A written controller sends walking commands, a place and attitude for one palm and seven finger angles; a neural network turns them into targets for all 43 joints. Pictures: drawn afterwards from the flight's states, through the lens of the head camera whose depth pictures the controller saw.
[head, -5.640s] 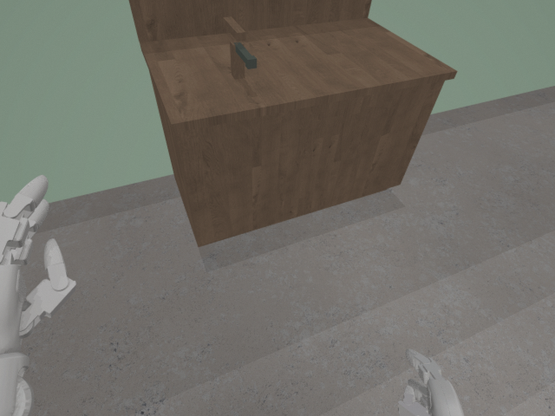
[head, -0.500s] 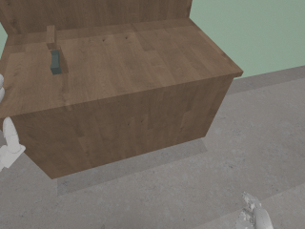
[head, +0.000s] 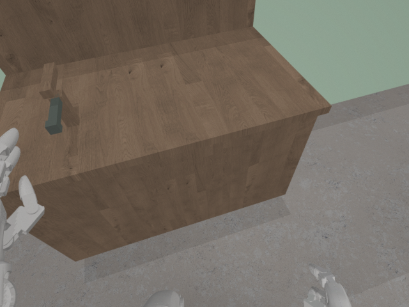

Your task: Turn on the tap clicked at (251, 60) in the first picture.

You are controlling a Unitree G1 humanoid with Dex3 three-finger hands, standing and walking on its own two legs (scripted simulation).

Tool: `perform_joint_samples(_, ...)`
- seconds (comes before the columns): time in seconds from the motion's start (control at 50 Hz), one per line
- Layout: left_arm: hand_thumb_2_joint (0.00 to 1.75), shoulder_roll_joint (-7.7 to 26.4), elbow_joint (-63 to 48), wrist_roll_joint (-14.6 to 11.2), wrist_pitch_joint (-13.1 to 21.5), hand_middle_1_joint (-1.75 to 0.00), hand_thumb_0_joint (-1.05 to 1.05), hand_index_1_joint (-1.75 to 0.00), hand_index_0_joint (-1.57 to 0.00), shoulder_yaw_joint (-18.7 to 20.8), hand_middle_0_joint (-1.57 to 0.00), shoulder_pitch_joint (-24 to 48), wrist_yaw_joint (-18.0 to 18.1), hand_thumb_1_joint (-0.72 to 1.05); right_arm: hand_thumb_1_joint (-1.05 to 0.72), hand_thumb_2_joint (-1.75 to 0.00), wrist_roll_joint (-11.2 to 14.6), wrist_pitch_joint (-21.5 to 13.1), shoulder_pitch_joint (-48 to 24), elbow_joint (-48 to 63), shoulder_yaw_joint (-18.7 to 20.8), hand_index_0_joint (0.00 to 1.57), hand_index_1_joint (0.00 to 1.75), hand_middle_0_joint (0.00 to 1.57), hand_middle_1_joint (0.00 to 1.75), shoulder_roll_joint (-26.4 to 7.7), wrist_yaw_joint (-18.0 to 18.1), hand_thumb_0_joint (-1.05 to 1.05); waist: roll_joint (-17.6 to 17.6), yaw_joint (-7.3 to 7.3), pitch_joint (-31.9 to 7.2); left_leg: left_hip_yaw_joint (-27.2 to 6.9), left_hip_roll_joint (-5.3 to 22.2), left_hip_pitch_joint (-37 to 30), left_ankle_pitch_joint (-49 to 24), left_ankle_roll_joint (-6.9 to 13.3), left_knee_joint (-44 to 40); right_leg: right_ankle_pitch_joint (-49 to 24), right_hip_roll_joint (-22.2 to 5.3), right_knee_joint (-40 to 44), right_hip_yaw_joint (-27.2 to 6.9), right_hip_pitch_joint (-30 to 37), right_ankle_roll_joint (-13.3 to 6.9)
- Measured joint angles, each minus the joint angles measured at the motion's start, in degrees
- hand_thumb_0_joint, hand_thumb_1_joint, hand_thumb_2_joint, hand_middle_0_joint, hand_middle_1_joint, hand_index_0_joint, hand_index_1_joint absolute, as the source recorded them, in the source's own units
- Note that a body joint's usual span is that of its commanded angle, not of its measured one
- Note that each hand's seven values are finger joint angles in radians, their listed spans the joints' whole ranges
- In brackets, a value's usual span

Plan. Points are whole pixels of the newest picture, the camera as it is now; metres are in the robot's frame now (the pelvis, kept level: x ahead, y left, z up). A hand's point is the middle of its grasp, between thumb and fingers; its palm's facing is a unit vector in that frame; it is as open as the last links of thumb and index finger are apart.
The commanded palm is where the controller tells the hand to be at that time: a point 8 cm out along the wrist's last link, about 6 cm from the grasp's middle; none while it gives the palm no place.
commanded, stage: take the last steps up to it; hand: left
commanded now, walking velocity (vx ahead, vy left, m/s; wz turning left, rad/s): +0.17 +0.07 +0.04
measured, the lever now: (53, 126) +0.51 +0.42 +0.04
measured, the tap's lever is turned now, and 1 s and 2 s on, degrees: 0 0 0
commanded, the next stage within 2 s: come to a stop and stand still in 0.14 s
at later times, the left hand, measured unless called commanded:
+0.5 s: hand (47, 176) +0.27 +0.25 +0.17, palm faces +0.40 -0.83 -0.39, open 7.4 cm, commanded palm +0.21 +0.29 +0.18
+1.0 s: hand (67, 197) +0.24 +0.21 +0.16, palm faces +0.39 -0.84 -0.38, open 7.4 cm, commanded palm +0.19 +0.25 +0.18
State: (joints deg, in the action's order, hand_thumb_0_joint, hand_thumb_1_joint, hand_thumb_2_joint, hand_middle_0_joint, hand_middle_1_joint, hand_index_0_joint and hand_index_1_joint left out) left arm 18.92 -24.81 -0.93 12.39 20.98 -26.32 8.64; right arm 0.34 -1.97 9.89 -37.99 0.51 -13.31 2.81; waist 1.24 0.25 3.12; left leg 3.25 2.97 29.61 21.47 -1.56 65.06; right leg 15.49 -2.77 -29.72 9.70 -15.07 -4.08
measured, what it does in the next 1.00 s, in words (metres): steps on the spot: left foot, then right foot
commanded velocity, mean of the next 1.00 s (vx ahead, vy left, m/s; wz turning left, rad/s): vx -0.01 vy -0.01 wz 0.01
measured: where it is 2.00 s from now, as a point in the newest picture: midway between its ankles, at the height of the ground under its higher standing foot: outside the picture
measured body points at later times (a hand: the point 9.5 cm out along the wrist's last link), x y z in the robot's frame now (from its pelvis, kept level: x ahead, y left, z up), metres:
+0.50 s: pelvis +0.06 +0.01 +0.00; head +0.08 +0.02 +0.45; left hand +0.24 +0.29 +0.20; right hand +0.24 -0.18 -0.08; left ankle +0.10 +0.12 -0.74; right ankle +0.07 -0.10 -0.72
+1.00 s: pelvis +0.03 -0.03 +0.00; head +0.04 -0.02 +0.45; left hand +0.22 +0.25 +0.18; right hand +0.19 -0.28 -0.08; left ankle +0.04 +0.09 -0.74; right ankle +0.08 -0.10 -0.74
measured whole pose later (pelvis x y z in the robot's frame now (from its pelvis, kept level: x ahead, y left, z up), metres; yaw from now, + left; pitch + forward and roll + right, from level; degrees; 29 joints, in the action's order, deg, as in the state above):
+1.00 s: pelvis +0.03 -0.03 +0.00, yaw +0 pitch -1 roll +0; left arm 21.2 -29.3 -1.3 10.4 19.0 -27.7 9.3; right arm 0.1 -4.0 13.3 -34.0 0.0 -13.2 4.5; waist -1.7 0.3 1.7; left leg 2.1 1.7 13.1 14.4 -0.6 28.8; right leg 9.7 1.6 -26.2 6.5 -15.7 -3.6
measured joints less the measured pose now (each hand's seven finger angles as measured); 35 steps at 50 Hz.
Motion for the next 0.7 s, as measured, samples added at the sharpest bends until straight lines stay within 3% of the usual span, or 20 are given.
perform_joint_samples(0.1,0.90,0.91,-3.44,0.06,0.62,-0.30,0.01,-0.31,-0.22,-1.32,-0.21,-2.15,0.05,0.89,-0.91,-0.89,-0.23,-0.29,0.28,2.39,1.76,0.20,0.30,0.20,0.29,-2.03,0.46,0.01,-1.99,0.91,1.18,1.88,1.10,-1.03,-4.22,0.42,-14.79,-0.35,-0.01,3.26,0.55,2.65,0.15)
perform_joint_samples(0.2,0.90,3.23,-9.32,-0.25,1.27,-0.30,0.01,-0.31,-0.22,-0.17,-0.21,-3.76,0.56,0.89,-0.91,-0.90,-0.19,-0.66,1.43,4.63,2.74,0.20,0.30,0.20,0.29,-2.17,0.70,0.01,-3.11,0.28,1.35,3.90,0.22,-6.73,-6.86,1.15,-28.98,2.07,0.45,1.65,0.55,3.99,0.91)
perform_joint_samples(0.26,0.90,4.47,-10.57,-0.55,1.54,-0.30,0.01,-0.31,-0.22,1.23,-0.21,-3.44,1.03,0.89,-0.91,-0.90,-0.01,-0.45,2.05,5.49,2.69,0.20,0.30,0.20,0.29,-1.53,0.98,0.01,-3.17,-0.03,0.27,5.05,-0.86,-11.75,-11.79,2.28,-35.89,5.97,0.30,-3.62,0.17,3.65,1.99)
perform_joint_samples(0.3,0.90,4.97,-8.60,-0.83,1.58,-0.30,0.01,-0.31,-0.22,1.80,-0.21,-1.19,1.18,0.89,-0.91,-0.90,0.30,0.01,1.42,5.30,2.35,0.20,0.30,0.20,0.29,0.29,1.10,0.01,-4.64,-0.37,0.01,5.93,-1.84,-12.01,-9.58,3.50,-33.82,10.26,-0.60,-11.06,-2.64,1.21,3.01)
perform_joint_samples(0.36,0.90,4.46,-4.15,-0.72,0.64,-0.30,0.01,-0.31,-0.22,1.55,-0.21,1.77,0.84,0.89,-0.91,-0.90,-0.35,-0.24,0.60,4.78,0.45,0.20,0.30,0.20,0.29,2.89,0.68,0.01,-4.07,0.17,-0.63,5.15,-1.62,-12.65,-8.48,3.80,-34.23,13.98,0.63,-19.80,-5.56,-2.95,4.11)
perform_joint_samples(0.42,0.90,3.54,-3.55,-0.65,-1.19,-0.30,0.01,-0.31,-0.21,0.58,-0.21,2.77,0.65,0.89,-0.91,-0.89,-0.49,-1.42,0.40,4.71,-1.76,0.20,0.30,0.20,0.29,5.12,-0.31,0.01,-3.33,-0.04,-0.18,4.27,-0.90,-13.61,-9.76,3.23,-36.17,10.49,0.92,-16.69,-6.01,-3.98,4.83)
perform_joint_samples(0.54,0.90,2.86,-7.78,-0.78,-2.14,-0.30,0.01,-0.30,-0.21,-1.09,-0.20,-1.05,0.01,0.89,-0.91,-0.89,-0.67,-3.73,1.00,5.47,-4.57,0.21,0.30,0.21,0.30,7.41,-1.36,0.01,-2.44,-1.10,0.81,3.95,0.55,-13.78,-10.37,1.69,-36.64,4.22,1.26,-2.83,-4.83,-0.79,5.46)
perform_joint_samples(0.58,0.90,2.70,-7.54,-0.53,-1.96,-0.30,0.01,-0.30,-0.21,-1.32,-0.21,-1.16,-0.12,0.89,-0.90,-0.89,-0.58,-3.81,0.92,5.17,-4.64,0.21,0.30,0.21,0.30,6.86,-1.27,0.01,-1.00,-1.32,1.39,3.19,1.55,-13.32,-9.81,0.95,-35.08,-3.06,2.20,0.54,-3.87,0.68,3.95)
perform_joint_samples(0.62,0.90,2.20,-6.56,-0.57,-2.01,-0.30,0.01,-0.31,-0.21,-1.50,-0.21,-1.02,-0.24,0.89,-0.90,-0.89,-0.47,-3.35,0.91,4.41,-4.31,0.21,0.30,0.21,0.30,5.72,-1.04,0.01,0.78,-1.32,1.20,2.10,2.57,-12.82,-9.16,0.31,-33.98,-3.63,3.40,1.19,-2.96,1.16,2.01)
perform_joint_samples(0.7,0.90,0.70,-4.46,-1.31,-2.98,-0.30,0.01,-0.31,-0.22,-1.50,-0.21,-1.05,-0.27,0.89,-0.90,-0.89,-0.12,-1.95,1.24,2.88,-2.84,0.21,0.30,0.21,0.30,3.03,-0.43,0.01,1.23,-1.62,-0.83,-0.76,0.66,-11.26,-2.48,0.24,-29.01,-2.75,3.92,0.90,-3.46,-0.18,0.58)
